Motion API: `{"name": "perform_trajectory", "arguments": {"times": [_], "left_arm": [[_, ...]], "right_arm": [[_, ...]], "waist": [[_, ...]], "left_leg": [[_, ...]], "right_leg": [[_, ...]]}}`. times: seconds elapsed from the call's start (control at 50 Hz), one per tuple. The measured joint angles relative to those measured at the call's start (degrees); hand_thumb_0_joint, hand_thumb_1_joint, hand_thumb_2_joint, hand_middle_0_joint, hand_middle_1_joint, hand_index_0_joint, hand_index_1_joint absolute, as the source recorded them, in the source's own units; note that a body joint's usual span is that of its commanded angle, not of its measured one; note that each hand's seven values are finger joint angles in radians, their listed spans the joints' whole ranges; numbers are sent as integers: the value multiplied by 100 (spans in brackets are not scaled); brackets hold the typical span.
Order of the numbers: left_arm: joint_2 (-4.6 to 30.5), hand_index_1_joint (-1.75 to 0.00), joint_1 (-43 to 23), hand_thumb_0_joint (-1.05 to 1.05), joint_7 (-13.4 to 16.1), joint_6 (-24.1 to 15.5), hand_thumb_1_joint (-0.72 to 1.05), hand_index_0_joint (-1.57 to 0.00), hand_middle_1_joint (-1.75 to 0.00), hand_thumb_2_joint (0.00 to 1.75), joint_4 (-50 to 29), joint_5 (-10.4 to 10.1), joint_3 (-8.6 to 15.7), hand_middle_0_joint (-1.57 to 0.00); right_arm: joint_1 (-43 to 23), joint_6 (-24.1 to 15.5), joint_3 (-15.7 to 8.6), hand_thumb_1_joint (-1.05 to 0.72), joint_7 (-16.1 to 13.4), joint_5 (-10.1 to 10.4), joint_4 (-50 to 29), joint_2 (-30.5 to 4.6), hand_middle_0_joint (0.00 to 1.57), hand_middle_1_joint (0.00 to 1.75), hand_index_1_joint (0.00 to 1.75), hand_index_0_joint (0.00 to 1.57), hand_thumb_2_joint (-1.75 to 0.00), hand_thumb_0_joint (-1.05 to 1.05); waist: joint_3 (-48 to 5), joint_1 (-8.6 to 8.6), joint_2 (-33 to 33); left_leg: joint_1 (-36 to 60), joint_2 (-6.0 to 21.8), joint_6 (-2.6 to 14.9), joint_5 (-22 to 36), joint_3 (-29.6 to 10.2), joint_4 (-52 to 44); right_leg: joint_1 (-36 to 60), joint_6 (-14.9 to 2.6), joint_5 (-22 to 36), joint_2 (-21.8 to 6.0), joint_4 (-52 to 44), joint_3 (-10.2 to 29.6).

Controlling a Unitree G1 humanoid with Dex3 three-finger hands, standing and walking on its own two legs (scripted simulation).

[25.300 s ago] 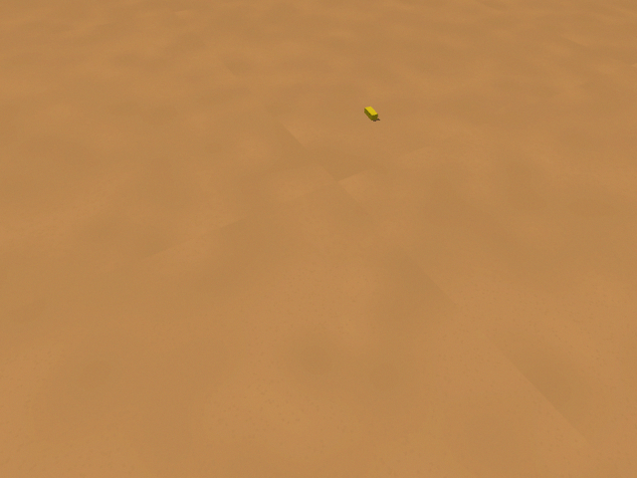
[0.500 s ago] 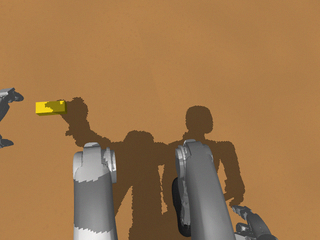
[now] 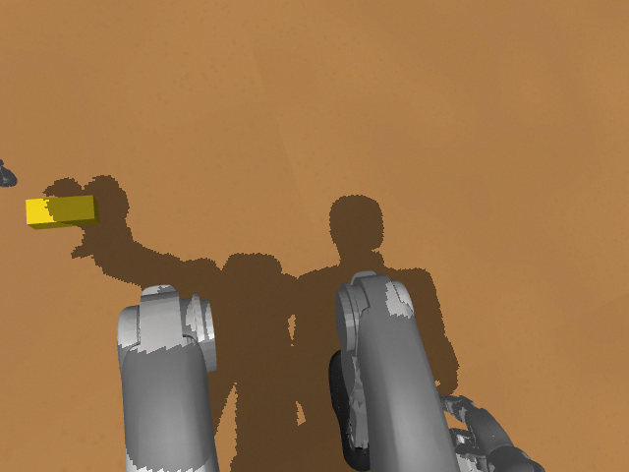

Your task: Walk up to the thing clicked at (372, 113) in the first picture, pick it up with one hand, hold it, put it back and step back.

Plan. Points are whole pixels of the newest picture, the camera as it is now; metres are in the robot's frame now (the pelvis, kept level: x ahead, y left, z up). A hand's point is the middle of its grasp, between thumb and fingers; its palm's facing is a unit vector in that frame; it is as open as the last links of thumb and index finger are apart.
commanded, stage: rise first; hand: left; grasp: from above
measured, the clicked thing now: (64, 212) +0.46 +0.35 -0.31
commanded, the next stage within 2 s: approach in 1.92 s
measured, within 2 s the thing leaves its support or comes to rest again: neither
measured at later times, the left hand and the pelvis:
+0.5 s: hand out of the picture +0.40 +0.38 -0.18, palm faces -0.42 -0.14 -0.90, open 12.2 cm; pelvis +0.00 +0.00 -0.02, yaw -1 degrees
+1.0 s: hand out of the picture +0.41 +0.38 -0.19, palm faces -0.41 -0.15 -0.90, open 12.4 cm; pelvis +0.00 +0.00 -0.02, yaw -3 degrees
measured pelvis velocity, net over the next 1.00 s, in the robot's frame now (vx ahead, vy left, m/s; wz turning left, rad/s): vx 0.00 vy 0.00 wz -0.04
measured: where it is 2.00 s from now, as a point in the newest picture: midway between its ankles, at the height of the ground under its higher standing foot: (273, 441)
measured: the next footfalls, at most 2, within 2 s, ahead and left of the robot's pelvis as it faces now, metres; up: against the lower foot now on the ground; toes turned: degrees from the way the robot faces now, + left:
none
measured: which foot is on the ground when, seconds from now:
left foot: down 0.00-1.00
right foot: down 0.00-1.00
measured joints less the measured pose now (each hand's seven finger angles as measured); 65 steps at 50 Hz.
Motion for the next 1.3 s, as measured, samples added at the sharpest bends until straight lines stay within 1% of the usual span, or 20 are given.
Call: {"name": "perform_trajectory", "arguments": {"times": [0.12,0.24,0.46,0.56,0.68,0.8,0.9,1.02,1.1,1.18,1.3], "left_arm": [[55,-67,-74,0,55,62,-13,-42,-68,66,130,-2,32,-42],[122,-69,-145,0,69,86,-15,-41,-71,68,249,-68,106,-40],[325,-73,-167,0,77,-2,-19,-38,-74,72,417,-106,228,-37],[367,-74,-161,0,115,-17,-22,-36,-75,74,422,-119,279,-36],[393,-75,-166,0,190,-8,-22,-36,-75,75,463,-87,270,-36],[406,-75,-239,0,264,65,-23,-35,-75,75,558,-80,192,-36],[434,-76,-323,0,267,125,-23,-35,-76,75,672,-61,151,-36],[500,-77,-389,0,267,131,-24,-35,-77,76,745,-41,179,-35],[570,-77,-430,0,237,140,-24,-35,-77,76,770,-18,158,-35],[626,-78,-440,0,251,132,-25,-34,-78,77,776,-38,191,-35],[648,-79,-417,0,196,153,-27,-33,-79,78,670,-55,224,-33]], "right_arm": [[-28,0,25,-91,21,-79,8,2,20,30,30,20,-90,0],[5,-17,86,-91,38,-130,3,-16,20,30,30,20,-90,0],[33,39,186,-91,66,-214,33,-90,20,30,30,20,-90,0],[18,35,209,-91,74,-240,27,-107,20,30,30,20,-90,0],[-17,28,242,-91,75,-259,38,-108,20,30,30,20,-90,0],[-60,-6,280,-91,87,-262,27,-93,20,30,30,20,-90,0],[-70,-52,319,-91,105,-247,-15,-76,20,30,30,20,-90,0],[-52,-82,392,-91,120,-256,-43,-85,20,30,30,20,-90,0],[-37,-106,437,-91,130,-273,-37,-93,20,30,30,20,-90,0],[-4,-113,476,-91,146,-286,-36,-92,20,30,30,20,-90,0],[63,-124,496,-91,168,-286,-61,-90,20,30,30,20,-90,0]], "waist": [[65,-44,11],[135,-94,8],[243,-190,-28],[305,-204,-60],[293,-220,-79],[289,-256,-101],[304,-295,-114],[348,-331,-104],[396,-352,-102],[409,-367,-108],[410,-375,-109]], "left_leg": [[-70,10,-13,-33,-31,103],[-113,21,-47,-57,-83,166],[-148,27,-119,-115,-194,308],[-163,22,-137,-109,-224,347],[-197,19,-134,-118,-254,386],[-201,19,-112,-125,-254,428],[-214,24,-89,-111,-258,458],[-245,20,-62,-97,-271,495],[-259,22,-41,-98,-280,530],[-275,24,-31,-108,-300,561],[-274,16,-27,-118,-312,574]], "right_leg": [[-77,59,-17,14,90,-6],[-142,75,-11,34,139,-37],[-211,123,-11,66,256,-99],[-230,121,6,73,283,-119],[-251,137,11,77,297,-140],[-236,125,12,69,320,-144],[-233,72,26,69,328,-157],[-235,49,38,69,335,-174],[-231,82,48,74,345,-179],[-233,73,47,76,351,-197],[-217,51,45,54,351,-219]]}}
